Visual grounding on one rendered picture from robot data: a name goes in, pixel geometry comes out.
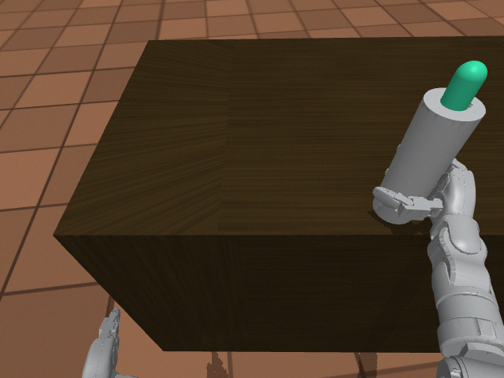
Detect left robot hand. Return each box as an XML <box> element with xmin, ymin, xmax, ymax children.
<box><xmin>82</xmin><ymin>308</ymin><xmax>138</xmax><ymax>378</ymax></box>

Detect right robot hand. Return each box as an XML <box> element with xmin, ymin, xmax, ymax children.
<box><xmin>372</xmin><ymin>144</ymin><xmax>476</xmax><ymax>224</ymax></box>

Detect bottle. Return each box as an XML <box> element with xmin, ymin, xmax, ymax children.
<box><xmin>372</xmin><ymin>61</ymin><xmax>487</xmax><ymax>224</ymax></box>

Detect right robot arm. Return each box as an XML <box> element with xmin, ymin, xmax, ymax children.
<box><xmin>427</xmin><ymin>214</ymin><xmax>504</xmax><ymax>378</ymax></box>

